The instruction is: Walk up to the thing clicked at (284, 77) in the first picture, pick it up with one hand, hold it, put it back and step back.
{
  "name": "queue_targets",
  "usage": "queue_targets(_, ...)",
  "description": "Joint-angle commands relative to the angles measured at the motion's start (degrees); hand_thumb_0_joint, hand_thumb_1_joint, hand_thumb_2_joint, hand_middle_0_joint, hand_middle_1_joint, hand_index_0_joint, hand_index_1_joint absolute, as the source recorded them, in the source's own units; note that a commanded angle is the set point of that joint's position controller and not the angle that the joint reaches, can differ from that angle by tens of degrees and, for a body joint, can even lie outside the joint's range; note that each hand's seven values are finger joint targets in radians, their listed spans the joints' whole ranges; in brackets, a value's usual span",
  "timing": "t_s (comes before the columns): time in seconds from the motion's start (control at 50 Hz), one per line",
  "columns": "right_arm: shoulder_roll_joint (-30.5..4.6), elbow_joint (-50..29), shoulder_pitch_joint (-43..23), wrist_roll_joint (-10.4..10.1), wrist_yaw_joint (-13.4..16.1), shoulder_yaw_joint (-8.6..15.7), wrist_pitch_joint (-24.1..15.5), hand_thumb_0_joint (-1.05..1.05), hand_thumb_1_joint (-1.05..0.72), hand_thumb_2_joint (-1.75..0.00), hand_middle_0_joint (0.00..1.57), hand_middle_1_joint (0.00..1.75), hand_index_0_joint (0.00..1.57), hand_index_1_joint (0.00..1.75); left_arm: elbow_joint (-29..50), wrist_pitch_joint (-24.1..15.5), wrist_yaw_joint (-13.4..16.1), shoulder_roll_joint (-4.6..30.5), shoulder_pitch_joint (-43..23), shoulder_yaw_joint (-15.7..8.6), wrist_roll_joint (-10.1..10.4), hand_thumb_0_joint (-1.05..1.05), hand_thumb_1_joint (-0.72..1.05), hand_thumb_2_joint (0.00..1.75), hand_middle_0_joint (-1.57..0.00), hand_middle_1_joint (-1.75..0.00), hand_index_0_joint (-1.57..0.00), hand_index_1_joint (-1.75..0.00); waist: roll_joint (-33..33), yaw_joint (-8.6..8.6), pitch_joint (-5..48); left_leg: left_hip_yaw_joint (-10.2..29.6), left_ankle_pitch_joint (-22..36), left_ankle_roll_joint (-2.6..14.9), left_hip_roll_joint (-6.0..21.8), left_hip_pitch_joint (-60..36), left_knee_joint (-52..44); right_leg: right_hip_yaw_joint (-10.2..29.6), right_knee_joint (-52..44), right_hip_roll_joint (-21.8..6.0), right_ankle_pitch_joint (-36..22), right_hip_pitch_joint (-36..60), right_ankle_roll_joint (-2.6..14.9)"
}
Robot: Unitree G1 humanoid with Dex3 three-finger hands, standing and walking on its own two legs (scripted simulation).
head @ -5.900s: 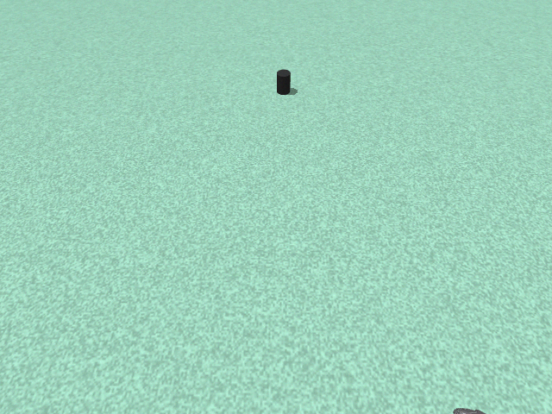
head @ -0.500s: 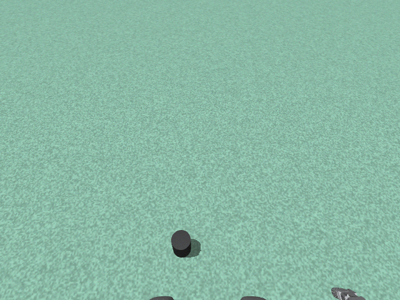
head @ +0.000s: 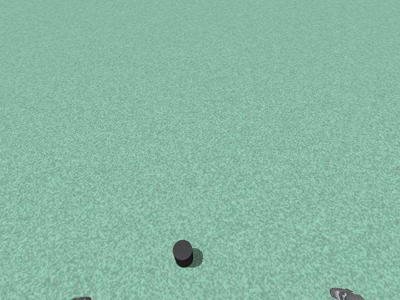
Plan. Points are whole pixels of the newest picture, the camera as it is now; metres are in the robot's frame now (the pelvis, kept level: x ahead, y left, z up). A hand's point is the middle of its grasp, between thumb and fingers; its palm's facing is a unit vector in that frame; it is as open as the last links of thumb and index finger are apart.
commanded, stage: walk up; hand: left
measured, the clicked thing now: (183, 254) +0.40 +0.11 -0.72
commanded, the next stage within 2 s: stand in 0.56 s
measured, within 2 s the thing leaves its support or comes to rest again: neither
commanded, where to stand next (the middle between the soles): +0.01 -0.03 m, yaw -1 degrees
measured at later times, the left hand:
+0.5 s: hand out of the picture +0.09 +0.25 -0.16, palm faces -0.01 -0.95 -0.32, open 7.4 cm
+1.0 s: hand out of the picture +0.08 +0.26 -0.16, palm faces -0.01 -0.94 -0.34, open 7.4 cm
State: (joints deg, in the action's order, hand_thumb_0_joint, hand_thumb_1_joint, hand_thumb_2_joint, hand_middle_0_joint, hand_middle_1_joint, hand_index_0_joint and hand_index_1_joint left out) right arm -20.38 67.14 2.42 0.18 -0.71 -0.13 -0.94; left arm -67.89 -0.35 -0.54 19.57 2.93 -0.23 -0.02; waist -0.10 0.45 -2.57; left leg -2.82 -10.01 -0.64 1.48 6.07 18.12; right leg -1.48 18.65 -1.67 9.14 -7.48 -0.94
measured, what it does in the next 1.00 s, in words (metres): stands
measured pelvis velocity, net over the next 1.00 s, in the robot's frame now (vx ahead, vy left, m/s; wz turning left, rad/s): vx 0.00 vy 0.00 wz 0.00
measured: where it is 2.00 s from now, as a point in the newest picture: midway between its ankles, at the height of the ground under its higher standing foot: outside the picture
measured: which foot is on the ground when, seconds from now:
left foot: down 0.00-1.00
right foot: down 0.00-1.00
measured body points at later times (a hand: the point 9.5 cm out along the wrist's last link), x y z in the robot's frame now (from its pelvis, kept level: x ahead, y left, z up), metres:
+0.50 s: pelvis +0.00 +0.00 +0.00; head +0.01 +0.00 +0.45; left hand +0.09 +0.30 -0.14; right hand +0.08 -0.30 -0.13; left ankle +0.00 +0.12 -0.75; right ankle +0.01 -0.13 -0.75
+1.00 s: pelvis +0.00 +0.00 +0.00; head +0.01 +0.01 +0.45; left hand +0.08 +0.31 -0.13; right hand +0.09 -0.29 -0.13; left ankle +0.00 +0.12 -0.75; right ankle +0.01 -0.13 -0.75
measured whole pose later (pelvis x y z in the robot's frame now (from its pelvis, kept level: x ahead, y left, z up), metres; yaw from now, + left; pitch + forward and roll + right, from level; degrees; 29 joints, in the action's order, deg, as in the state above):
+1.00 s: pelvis +0.00 +0.00 +0.00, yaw +0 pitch -2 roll +0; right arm -19.9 65.5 4.9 0.6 -0.9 0.0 -0.3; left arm -65.6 -0.4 -0.2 19.9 5.7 -0.1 -0.3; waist -0.1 0.2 -2.6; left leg -2.7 -10.0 -0.4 1.2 5.7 17.7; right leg -1.6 17.6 -1.9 8.8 -6.8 -1.3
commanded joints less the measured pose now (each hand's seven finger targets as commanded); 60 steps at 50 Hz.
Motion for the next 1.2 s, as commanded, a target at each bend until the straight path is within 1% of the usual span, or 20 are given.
queue_targets(0.0, -12.2, -3.3, -3.5, 0.1, 1.1, 2.2, -1.5, 0.0, -0.9, -0.9, 0.2, 0.3, 0.2, 0.3, 3.2, -1.1, 0.6, 12.4, -3.2, -2.3, -0.4, 0.0, 0.9, 0.9, -0.2, -0.3, -0.2, -0.3, 0.0, -0.21, 4.8, 5.1, 4.3, 1.24, 6.2, 0.1, -3.5, 5.2, -3.6, -6.4, -6.1, 1.7, 1.26)
queue_targets(0.16, -12.2, -3.1, -1.2, 0.3, 1.2, 2.3, -1.6, 0.0, -0.9, -0.9, 0.2, 0.3, 0.2, 0.3, 3.7, -0.8, 0.5, 12.3, -2.9, -2.6, -0.4, 0.0, 0.9, 0.9, -0.2, -0.3, -0.2, -0.3, 0.0, -0.48, 5.9, 5.0, 5.7, 1.23, 6.3, -0.4, -3.4, 5.2, -2.5, -6.2, -6.8, 2.5, 1.59)
queue_targets(0.22, -12.2, -3.1, -1.1, 0.2, 1.3, 2.2, -1.7, 0.0, -0.9, -0.9, 0.2, 0.3, 0.2, 0.3, 3.7, -0.7, 0.5, 12.2, -2.9, -2.5, -0.3, 0.0, 0.9, 0.9, -0.2, -0.3, -0.2, -0.3, -0.1, -0.45, 5.1, 5.2, 5.1, 1.39, 6.1, 0.4, -3.6, 5.3, -2.6, -6.1, -7.1, 2.2, 1.34)
queue_targets(0.28, -12.1, -3.4, -0.3, 0.2, 1.3, 2.3, -1.6, 0.0, -0.9, -0.9, 0.2, 0.3, 0.2, 0.3, 3.9, -0.7, 0.5, 12.0, -2.4, -2.6, -0.2, 0.0, 0.9, 0.9, -0.2, -0.3, -0.2, -0.3, -0.3, -0.46, 5.5, 4.9, 6.7, 1.4, 6.4, -1.1, -3.0, 5.3, -2.5, -6.0, -7.0, 1.5, 1.41)
queue_targets(0.34, -12.2, -3.6, -0.8, 0.2, 1.3, 2.3, -1.5, 0.0, -0.9, -0.9, 0.2, 0.3, 0.2, 0.3, 3.9, -0.7, 0.5, 11.9, -2.1, -2.5, -0.3, 0.0, 0.9, 0.9, -0.2, -0.3, -0.2, -0.3, 0.2, -0.28, 5.0, 4.9, 5.6, 1.51, 6.4, -0.7, -3.2, 5.3, -2.6, -5.9, -7.0, 1.3, 1.37)
queue_targets(0.38, -12.1, -3.7, -0.3, 0.2, 1.3, 2.4, -1.4, 0.0, -0.9, -0.9, 0.2, 0.3, 0.2, 0.3, 3.9, -0.7, 0.6, 11.9, -2.2, -2.7, -0.3, 0.0, 0.9, 0.9, -0.2, -0.3, -0.2, -0.3, -0.1, -0.61, 4.8, 4.9, 6.2, 1.36, 6.4, -0.4, -2.9, 5.0, -2.8, -5.6, -6.3, 1.2, 1.38)
queue_targets(0.48, -12.1, -3.8, -0.4, 0.4, 1.3, 2.6, -1.3, 0.0, -0.9, -0.9, 0.2, 0.3, 0.2, 0.3, 4.3, -0.7, 0.6, 11.8, -2.1, -2.5, -0.5, 0.0, 0.9, 0.9, -0.2, -0.3, -0.2, -0.3, -0.2, -0.73, 4.5, 4.9, 4.4, 1.53, 6.4, -0.4, -3.2, 5.3, -3.1, -5.7, -6.2, 1.1, 1.45)
queue_targets(0.52, -12.0, -4.0, -0.4, 0.3, 1.2, 2.6, -1.3, 0.0, -0.9, -0.9, 0.2, 0.3, 0.2, 0.3, 4.3, -0.7, 0.6, 11.7, -1.9, -2.6, -0.4, 0.0, 0.9, 0.9, -0.2, -0.3, -0.2, -0.3, 0.0, -0.7, 4.3, 5.0, 4.9, 1.46, 6.4, -0.9, -3.4, 5.3, -3.1, -5.6, -6.1, 0.9, 1.33)
queue_targets(0.54, -11.9, -4.3, -0.9, 0.6, 1.2, 2.6, -1.1, 0.0, -0.9, -0.9, 0.2, 0.3, 0.2, 0.3, 5.0, -1.1, 0.8, 12.4, -2.0, -2.5, -0.4, 0.0, 0.9, 0.9, -0.2, -0.3, -0.2, -0.3, 0.3, -0.58, 4.3, 5.6, 7.9, 1.08, 7.0, -0.6, -3.0, 5.6, -3.3, -6.5, -8.1, 1.4, 1.38)
queue_targets(0.56, -11.7, -4.4, -0.5, 0.6, 1.1, 2.5, -1.0, 0.0, -0.9, -0.9, 0.2, 0.3, 0.2, 0.3, 5.0, -1.3, 0.8, 12.2, -1.8, -2.4, -0.4, 0.0, 0.9, 0.9, -0.2, -0.3, -0.2, -0.3, 0.3, -0.68, 4.4, 5.4, 8.2, 0.93, 6.9, -0.4, -3.0, 5.6, -3.5, -6.6, -8.8, 1.6, 1.22)
queue_targets(0.68, -11.8, -4.8, -0.7, 0.5, 1.0, 2.6, -0.9, 0.0, -0.9, -0.9, 0.2, 0.3, 0.2, 0.3, 5.4, -1.5, 0.9, 12.3, -0.9, -2.2, -0.5, 0.0, 0.9, 0.9, -0.2, -0.3, -0.2, -0.3, 0.4, -0.7, 5.4, 5.6, 7.7, 1.08, 7.1, -1.7, -3.0, 5.2, -3.5, -6.5, -8.1, 2.0, 1.29)
queue_targets(0.72, -11.7, -4.9, -0.7, 0.5, 0.9, 2.5, -0.8, 0.0, -0.9, -0.9, 0.2, 0.3, 0.2, 0.3, 5.5, -1.4, 1.0, 12.3, -1.1, -2.2, -0.5, 0.0, 0.9, 0.9, -0.2, -0.3, -0.2, -0.3, 0.5, -0.74, 4.6, 5.6, 6.2, 1.07, 6.8, -0.8, -3.3, 5.3, -4.0, -6.6, -7.5, 1.7, 1.25)
queue_targets(0.76, -11.7, -4.8, -0.8, 0.4, 0.8, 2.5, -0.8, 0.0, -0.9, -0.9, 0.2, 0.3, 0.2, 0.3, 5.5, -1.5, 0.9, 12.2, -0.7, -2.0, -0.4, 0.0, 0.9, 0.9, -0.2, -0.3, -0.2, -0.3, 0.3, -0.6, 4.3, 5.9, 5.8, 1.0, 6.8, -1.2, -3.6, 5.2, -4.0, -6.4, -5.5, 1.0, 1.15)
queue_targets(0.88, -12.0, -5.0, -0.7, 0.5, 0.8, 2.5, -0.9, 0.0, -0.9, -0.9, 0.2, 0.3, 0.2, 0.3, 5.6, -1.4, 0.9, 12.4, -0.2, -2.0, -0.5, 0.0, 0.9, 0.9, -0.2, -0.3, -0.2, -0.3, 0.9, -0.49, 5.0, 5.9, 7.2, 1.2, 6.9, -1.4, -3.4, 5.2, -3.9, -6.7, -7.7, 1.8, 1.22)
queue_targets(0.9, -11.5, -4.9, -0.3, 0.5, 0.8, 2.3, -0.9, 0.0, -0.9, -0.9, 0.2, 0.3, 0.2, 0.3, 5.6, -1.4, 0.9, 12.7, 0.0, -2.1, -0.4, 0.0, 0.9, 0.9, -0.2, -0.3, -0.2, -0.3, 0.2, -0.58, 4.7, 5.7, 6.8, 1.07, 6.8, -1.3, -3.5, 5.3, -3.8, -6.7, -7.6, 1.6, 1.28)
queue_targets(1.02, -12.1, -5.0, 0.0, 0.6, 0.9, 2.5, -0.9, 0.0, -0.9, -0.9, 0.2, 0.3, 0.2, 0.3, 5.7, -1.3, 0.8, 12.6, 0.2, -2.0, -0.5, 0.0, 0.9, 0.9, -0.2, -0.3, -0.2, -0.3, 0.7, -0.5, 4.2, 5.8, 5.8, 1.13, 6.8, -0.8, -3.7, 5.2, -3.8, -6.7, -6.0, 1.5, 1.42)
queue_targets(1.08, -12.1, -5.0, -0.1, 0.4, 0.9, 2.4, -0.9, 0.0, -0.9, -0.9, 0.2, 0.3, 0.2, 0.3, 5.6, -1.2, 0.8, 12.5, 0.4, -2.0, -0.5, 0.0, 0.9, 0.9, -0.2, -0.3, -0.2, -0.3, 0.8, -0.34, 4.3, 6.2, 6.7, 1.15, 6.8, -0.7, -3.8, 5.1, -3.5, -6.7, -6.5, 2.0, 1.48)
queue_targets(1.12, -11.8, -5.0, -0.1, 0.4, 0.9, 2.4, -0.8, 0.0, -0.9, -0.9, 0.2, 0.3, 0.2, 0.3, 5.7, -1.3, 0.9, 12.6, 0.2, -1.8, -0.5, 0.0, 0.9, 0.9, -0.2, -0.3, -0.2, -0.3, -0.1, -0.46, 3.9, 6.3, 6.8, 1.16, 6.9, -1.2, -3.7, 4.8, -3.6, -6.5, -5.3, 1.2, 1.35)
queue_targets(1.16, -11.8, -4.9, 0.2, 0.4, 0.9, 2.3, -0.8, 0.0, -0.9, -0.9, 0.2, 0.3, 0.2, 0.3, 5.8, -1.3, 0.9, 12.6, 0.5, -1.8, -0.5, 0.0, 0.9, 0.9, -0.2, -0.3, -0.2, -0.3, 0.1, -0.44, 4.0, 6.1, 6.6, 1.26, 6.7, -0.9, -3.6, 5.1, -3.8, -6.7, -6.4, 1.3, 1.44)
queue_targets(1.18, -12.0, -4.9, 0.4, 0.4, 0.9, 2.4, -0.8, 0.0, -0.9, -0.9, 0.2, 0.3, 0.2, 0.3, 5.7, -1.3, 0.9, 12.6, 0.7, -1.8, -0.5, 0.0, 0.9, 0.9, -0.2, -0.3, -0.2, -0.3, 0.7, -0.45, 3.8, 6.2, 5.4, 1.17, 6.6, -0.5, -3.8, 5.1, -3.9, -6.7, -5.3, 1.4, 1.37)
